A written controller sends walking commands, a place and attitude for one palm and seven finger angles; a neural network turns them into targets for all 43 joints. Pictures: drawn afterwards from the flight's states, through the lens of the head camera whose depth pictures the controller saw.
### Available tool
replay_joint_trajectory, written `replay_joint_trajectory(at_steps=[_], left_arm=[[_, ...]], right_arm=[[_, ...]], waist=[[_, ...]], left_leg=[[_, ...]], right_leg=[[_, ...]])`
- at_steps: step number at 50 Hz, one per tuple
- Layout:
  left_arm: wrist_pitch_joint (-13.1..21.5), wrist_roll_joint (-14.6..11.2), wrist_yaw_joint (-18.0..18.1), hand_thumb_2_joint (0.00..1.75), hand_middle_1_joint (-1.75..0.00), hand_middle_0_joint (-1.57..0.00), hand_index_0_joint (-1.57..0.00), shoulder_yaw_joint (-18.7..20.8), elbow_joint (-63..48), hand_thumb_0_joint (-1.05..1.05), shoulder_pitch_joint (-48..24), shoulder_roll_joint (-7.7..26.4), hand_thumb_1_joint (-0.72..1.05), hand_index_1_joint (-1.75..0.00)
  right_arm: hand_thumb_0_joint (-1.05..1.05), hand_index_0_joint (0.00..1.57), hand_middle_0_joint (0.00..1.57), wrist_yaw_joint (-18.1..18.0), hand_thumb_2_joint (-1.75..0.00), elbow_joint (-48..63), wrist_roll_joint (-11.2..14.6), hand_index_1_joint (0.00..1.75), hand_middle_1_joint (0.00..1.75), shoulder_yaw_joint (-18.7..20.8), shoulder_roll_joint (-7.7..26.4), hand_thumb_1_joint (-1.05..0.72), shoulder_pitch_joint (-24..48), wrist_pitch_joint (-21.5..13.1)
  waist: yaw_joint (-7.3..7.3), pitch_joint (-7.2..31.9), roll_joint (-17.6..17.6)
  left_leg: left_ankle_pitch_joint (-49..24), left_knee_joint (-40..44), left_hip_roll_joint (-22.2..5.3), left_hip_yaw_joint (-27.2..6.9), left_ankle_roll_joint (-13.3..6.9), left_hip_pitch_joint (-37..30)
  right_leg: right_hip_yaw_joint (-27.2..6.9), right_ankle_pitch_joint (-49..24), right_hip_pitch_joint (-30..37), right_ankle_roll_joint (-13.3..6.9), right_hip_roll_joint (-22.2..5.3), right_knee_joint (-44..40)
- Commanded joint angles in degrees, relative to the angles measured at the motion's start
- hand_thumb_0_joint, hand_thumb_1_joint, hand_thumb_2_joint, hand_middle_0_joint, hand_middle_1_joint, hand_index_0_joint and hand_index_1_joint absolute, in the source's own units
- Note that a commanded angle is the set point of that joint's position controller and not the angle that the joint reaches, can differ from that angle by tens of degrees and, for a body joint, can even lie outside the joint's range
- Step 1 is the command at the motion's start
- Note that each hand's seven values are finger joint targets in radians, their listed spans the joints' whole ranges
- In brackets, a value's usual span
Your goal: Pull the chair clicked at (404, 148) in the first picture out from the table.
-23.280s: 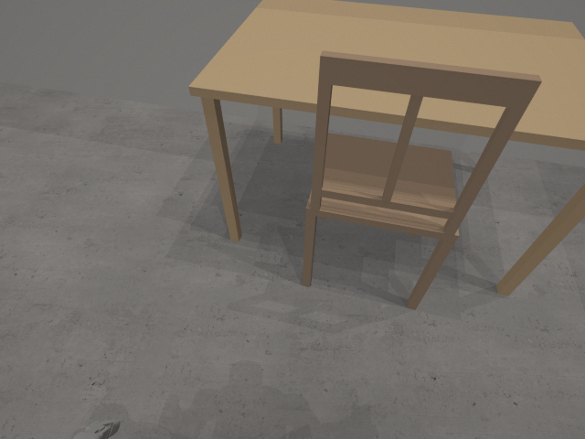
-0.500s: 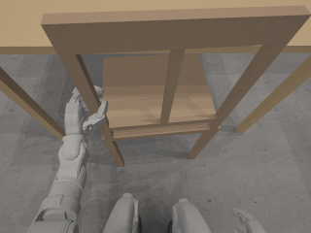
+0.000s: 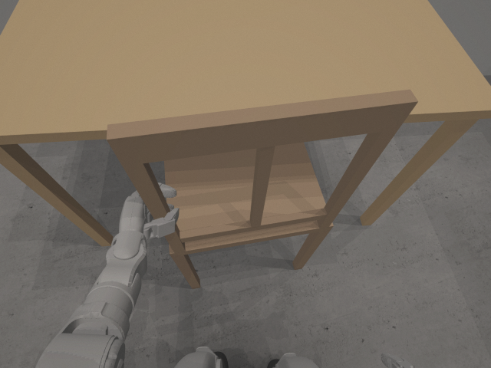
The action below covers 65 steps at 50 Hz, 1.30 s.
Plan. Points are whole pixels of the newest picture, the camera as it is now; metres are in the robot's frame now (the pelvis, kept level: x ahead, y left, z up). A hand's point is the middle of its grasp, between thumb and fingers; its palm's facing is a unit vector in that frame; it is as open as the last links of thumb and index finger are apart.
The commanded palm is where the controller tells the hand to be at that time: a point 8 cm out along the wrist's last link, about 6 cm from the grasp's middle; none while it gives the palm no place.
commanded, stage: step backward, pulling the chair out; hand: left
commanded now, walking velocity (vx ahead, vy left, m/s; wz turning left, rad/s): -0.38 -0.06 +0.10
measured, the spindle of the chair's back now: (259, 191) +0.43 -0.03 -0.05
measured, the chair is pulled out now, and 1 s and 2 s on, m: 0.04 0.15 0.25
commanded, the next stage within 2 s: none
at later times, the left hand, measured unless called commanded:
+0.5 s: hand (177, 264) +0.29 +0.12 -0.06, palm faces +0.11 -0.98 -0.17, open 6.0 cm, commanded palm +0.27 +0.17 -0.05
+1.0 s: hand (172, 301) +0.23 +0.12 -0.06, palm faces +0.07 -0.98 -0.19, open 5.9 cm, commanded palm +0.22 +0.17 -0.05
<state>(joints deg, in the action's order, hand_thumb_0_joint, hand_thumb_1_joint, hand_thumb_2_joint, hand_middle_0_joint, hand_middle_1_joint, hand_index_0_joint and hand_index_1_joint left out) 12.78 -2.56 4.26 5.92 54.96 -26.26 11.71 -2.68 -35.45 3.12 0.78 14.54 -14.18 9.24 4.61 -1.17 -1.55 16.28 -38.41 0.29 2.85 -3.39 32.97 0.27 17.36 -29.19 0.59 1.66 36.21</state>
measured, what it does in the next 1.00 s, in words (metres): shifts its weight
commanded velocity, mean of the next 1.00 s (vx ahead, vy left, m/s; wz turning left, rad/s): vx -0.38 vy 0.00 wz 0.11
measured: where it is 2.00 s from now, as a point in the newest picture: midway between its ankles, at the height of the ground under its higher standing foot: outside the picture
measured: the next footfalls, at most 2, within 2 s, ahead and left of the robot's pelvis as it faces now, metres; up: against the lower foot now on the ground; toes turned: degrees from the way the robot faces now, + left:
left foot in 1.30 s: -0.21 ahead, +0.14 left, +0.00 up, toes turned +4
right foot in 1.72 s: -0.10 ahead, -0.12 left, +0.00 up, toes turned +3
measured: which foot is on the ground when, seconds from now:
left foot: down 0.00-1.00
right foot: down 0.00-1.00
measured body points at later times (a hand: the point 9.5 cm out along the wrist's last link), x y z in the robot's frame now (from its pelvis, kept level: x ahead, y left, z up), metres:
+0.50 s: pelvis -0.07 -0.03 +0.01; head +0.04 -0.05 +0.45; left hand +0.28 +0.17 -0.04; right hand +0.01 -0.30 -0.13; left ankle +0.02 +0.08 -0.71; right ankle +0.00 -0.12 -0.72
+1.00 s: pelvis -0.12 -0.04 +0.01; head -0.02 -0.06 +0.44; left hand +0.22 +0.17 -0.04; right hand -0.04 -0.27 -0.15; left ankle +0.00 +0.08 -0.72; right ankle -0.06 -0.14 -0.72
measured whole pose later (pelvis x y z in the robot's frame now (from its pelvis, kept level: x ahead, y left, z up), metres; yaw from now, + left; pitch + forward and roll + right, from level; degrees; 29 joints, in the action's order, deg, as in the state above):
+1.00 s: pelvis -0.12 -0.04 +0.01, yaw +1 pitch +1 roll -2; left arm 14.6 -3.1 3.2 5.5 57.6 -27.0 10.2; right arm -2.7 -43.6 1.6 0.8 11.3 -11.3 -0.6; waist 2.2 -13.6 -5.4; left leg 4.2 -29.1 -1.3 -1.8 -0.7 25.8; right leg 0.2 8.4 -19.6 -1.3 4.4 28.4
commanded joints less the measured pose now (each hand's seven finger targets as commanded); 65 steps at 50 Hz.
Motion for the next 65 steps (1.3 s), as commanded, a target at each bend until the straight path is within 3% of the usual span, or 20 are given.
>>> replay_joint_trajectory(at_steps=[1, 6, 16, 20, 21, 25, 27, 30, 33, 36, 40, 46, 47, 49, 51, 53, 55, 60, 61, 65], left_arm=[[3.1, 1.9, -0.1, 0.90, -1.45, -0.50, -0.50, 2.1, -9.6, 0.00, -9.1, 12.8, 0.90, -1.45], [3.3, 1.4, -0.8, 0.90, -1.45, -0.50, -0.50, 2.3, -12.2, 0.00, -6.3, 12.4, 0.90, -1.45], [3.9, 1.8, 0.9, 0.90, -1.45, -0.50, -0.50, 3.0, -8.4, 0.00, -13.1, 15.8, 0.90, -1.45], [4.3, 1.6, 1.6, 0.90, -1.45, -0.50, -0.50, 1.7, -7.0, 0.00, -14.3, 15.0, 0.90, -1.45], [4.1, 1.6, 2.0, 0.90, -1.45, -0.50, -0.50, 3.6, -6.2, 0.00, -13.1, 17.7, 0.90, -1.45], [4.2, 1.7, 2.1, 0.90, -1.45, -0.50, -0.50, 1.1, -6.1, 0.00, -13.1, 14.1, 0.90, -1.45], [3.7, 1.8, 2.1, 0.90, -1.45, -0.50, -0.50, 0.7, -6.9, 0.00, -11.5, 13.8, 0.90, -1.45], [3.8, 1.6, 1.7, 0.90, -1.45, -0.50, -0.50, -0.5, -9.2, 0.00, -12.0, 12.5, 0.90, -1.45], [4.3, 0.9, 1.2, 0.90, -1.45, -0.50, -0.50, -2.2, -9.9, 0.00, -11.3, 10.9, 0.90, -1.45], [4.5, 1.2, 1.2, 0.90, -1.45, -0.50, -0.50, -1.3, -11.4, 0.00, -12.5, 10.9, 0.90, -1.45], [5.1, 2.1, 0.7, 0.90, -1.45, -0.50, -0.50, -1.8, -9.8, 0.00, -14.1, 9.1, 0.90, -1.45], [4.9, 3.0, -0.2, 0.90, -1.45, -0.50, -0.50, 0.3, -7.5, 0.00, -14.7, 12.1, 0.90, -1.45], [4.5, 2.6, -0.3, 0.90, -1.45, -0.50, -0.50, -0.6, -6.7, 0.00, -14.3, 11.1, 0.90, -1.45], [4.2, 2.3, -0.3, 0.90, -1.45, -0.50, -0.50, 0.4, -7.2, 0.00, -15.0, 12.5, 0.90, -1.45], [4.1, 2.5, 0.7, 0.90, -1.45, -0.50, -0.50, 3.7, -6.7, 0.00, -15.0, 17.2, 0.90, -1.45], [2.9, 2.2, 0.5, 0.90, -1.45, -0.50, -0.50, 1.0, -7.1, 0.00, -15.5, 11.7, 0.90, -1.45], [2.2, 2.4, 0.8, 0.90, -1.45, -0.50, -0.50, 1.5, -8.4, 0.00, -15.3, 12.1, 0.90, -1.45], [-0.3, 1.3, 1.5, 0.90, -1.45, -0.50, -0.50, 0.4, -8.8, 0.00, -13.1, 10.5, 0.90, -1.45], [-1.0, 1.2, 1.7, 0.90, -1.45, -0.50, -0.50, 0.5, -8.5, 0.00, -12.4, 10.9, 0.90, -1.45], [-1.3, 1.2, 0.7, 0.90, -1.45, -0.50, -0.50, -3.9, -14.5, 0.00, -13.2, 6.0, 0.90, -1.45]], right_arm=[[0.00, 0.20, 0.20, -0.2, -0.90, 2.3, -1.1, 0.30, 0.30, 4.1, 8.8, -0.90, -5.6, -1.8], [0.00, 0.20, 0.20, 0.4, -0.90, 2.7, -1.7, 0.30, 0.30, 4.3, 8.7, -0.90, -3.9, -2.9], [0.00, 0.20, 0.20, -1.1, -0.90, -1.1, -0.5, 0.30, 0.30, 4.9, 8.7, -0.90, -3.8, -5.5], [0.00, 0.20, 0.20, -0.8, -0.90, -1.6, 0.1, 0.30, 0.30, 4.5, 7.9, -0.90, -2.6, -6.5], [0.00, 0.20, 0.20, -0.9, -0.90, -1.7, 0.3, 0.30, 0.30, 4.8, 8.6, -0.90, -2.8, -6.6], [0.00, 0.20, 0.20, -0.7, -0.90, -2.2, 0.6, 0.30, 0.30, 4.5, 8.4, -0.90, -0.9, -7.8], [0.00, 0.20, 0.20, -1.0, -0.90, -2.6, 0.5, 0.30, 0.30, 4.3, 8.7, -0.90, -1.5, -8.0], [0.00, 0.20, 0.20, -1.4, -0.90, -1.6, 0.5, 0.30, 0.30, 4.4, 9.6, -0.90, -1.4, -8.1], [0.00, 0.20, 0.20, -0.8, -0.90, 0.1, 0.5, 0.30, 0.30, 4.3, 9.7, -0.90, -0.7, -8.0], [0.00, 0.20, 0.20, -1.4, -0.90, -0.4, -0.6, 0.30, 0.30, 4.8, 10.1, -0.90, -0.1, -8.6], [0.00, 0.20, 0.20, -0.9, -0.90, -2.2, -2.0, 0.30, 0.30, 4.1, 7.9, -0.90, -2.5, -10.2], [0.00, 0.20, 0.20, -1.4, -0.90, -4.7, -2.4, 0.30, 0.30, 4.3, 8.8, -0.90, -2.8, -11.6], [0.00, 0.20, 0.20, -1.4, -0.90, -4.6, -1.8, 0.30, 0.30, 4.3, 8.1, -0.90, -2.3, -11.6], [0.00, 0.20, 0.20, -1.4, -0.90, -2.9, -1.2, 0.30, 0.30, 4.5, 7.4, -0.90, -1.0, -11.6], [0.00, 0.20, 0.20, -1.4, -0.90, -2.5, -0.2, 0.30, 0.30, 5.2, 7.9, -0.90, -0.6, -11.1], [0.00, 0.20, 0.20, -1.2, -0.90, -3.5, -0.9, 0.30, 0.30, 4.5, 6.7, -0.90, 2.8, -11.1], [0.00, 0.20, 0.20, -0.9, -0.90, -3.6, -0.5, 0.30, 0.30, 3.0, 5.4, -0.90, 2.8, -11.2], [0.00, 0.20, 0.20, -1.9, -0.90, -3.4, 0.0, 0.30, 0.30, 3.5, 7.4, -0.90, -0.3, -10.1], [0.00, 0.20, 0.20, -2.3, -0.90, -3.4, 0.1, 0.30, 0.30, 3.7, 8.0, -0.90, -0.4, -9.9], [0.00, 0.20, 0.20, -3.1, -0.90, -1.8, -0.6, 0.30, 0.30, 4.4, 8.1, -0.90, -2.2, -8.0]], waist=[[-2.54, 25.3, -12.2], [-3.09, 22.2, -10.1], [-1.38, 18.9, -3.2], [-0.91, 16.5, 0.6], [-1.06, 15.8, 1.6], [-1.95, 15.9, 1.9], [-1.43, 18.2, 2.3], [-1.05, 16.8, 2.4], [-1.67, 13.4, -4.3], [-2.63, 15.8, -12.3], [-2.21, 17.0, -8.2], [-2.40, 15.0, -11.3], [-2.40, 15.0, -7.5], [-1.90, 12.8, 1.5], [-2.70, 10.9, 9.9], [-5.08, 14.0, 2.8], [-3.92, 18.1, 1.1], [-2.84, 18.7, 12.2], [-2.92, 18.2, 10.7], [-1.57, 22.0, 6.2]], left_leg=[[-47.2, 5.5, -8.9, -13.0, 1.0, -32.9], [-43.2, 10.1, -10.9, -13.9, 0.5, -33.6], [-16.7, 9.6, -6.7, -6.8, 1.1, -24.6], [-4.3, 7.1, -2.7, -2.9, 2.5, -21.2], [-0.5, 5.4, -1.4, -2.4, 3.0, -20.0], [4.4, -0.4, 0.4, -4.1, 3.7, -17.5], [-0.7, 4.0, -0.5, -5.4, 3.6, -19.9], [-11.4, 11.8, -3.4, -9.0, 1.7, -20.8], [4.0, 19.3, -7.4, -14.9, -1.1, -19.8], [5.0, 26.3, -14.0, -25.7, -4.2, -20.7], [-19.7, 17.8, -14.7, -20.9, -5.0, -34.2], [-17.3, 14.1, -11.9, -17.1, -2.6, -30.3], [-13.7, 13.4, -10.9, -15.8, -2.0, -26.1], [-2.2, 8.2, -5.8, -10.1, 0.4, -18.1], [9.0, -13.3, 2.3, -4.7, 5.0, -17.6], [10.5, -23.4, 0.9, -10.9, 5.8, -9.3], [9.6, -17.6, -0.7, -12.5, 5.8, -6.9], [10.4, -2.3, 0.1, -8.1, 5.4, -9.5], [8.9, 1.5, -0.4, -7.2, 5.4, -10.7], [-20.4, 18.4, -6.0, -5.4, 3.8, -23.5]], right_leg=[[-1.0, -13.0, 3.0, 0.0, -1.1, -3.3], [-1.0, -6.5, 5.8, -0.6, -0.2, -5.8], [-4.2, -21.6, 12.7, 0.7, -4.8, -12.0], [-7.3, -17.0, 12.4, 2.0, -9.4, -16.9], [-9.2, -14.9, 12.0, 1.5, -11.6, -18.7], [-10.4, -13.9, 13.6, -1.6, -16.1, -20.0], [-7.8, -19.8, 15.7, -2.0, -14.7, -16.8], [-3.5, -13.1, 14.2, 1.0, -7.7, -13.5], [-2.6, 6.7, 9.9, 0.1, -3.3, -10.9], [-2.4, 6.0, 8.4, -1.6, -0.1, 4.2], [-3.5, 7.5, 3.0, -1.2, -0.1, 0.6], [-3.0, -2.4, 9.3, -1.3, -0.4, -11.4], [-2.8, -4.9, 12.4, -1.3, -0.7, -12.7], [-7.1, -7.4, 15.0, -2.3, -6.1, -16.7], [-19.0, 4.9, 4.3, -8.6, -19.8, -24.1], [-20.0, -12.8, 12.9, -12.7, -23.5, -18.7], [-14.1, -31.0, 23.2, -11.1, -21.7, -11.0], [-11.0, -36.5, 27.8, -6.6, -19.7, -10.1], [-10.9, -38.3, 28.0, -6.3, -19.7, -9.6], [-2.8, -36.1, 26.0, 0.0, -11.7, -2.0]])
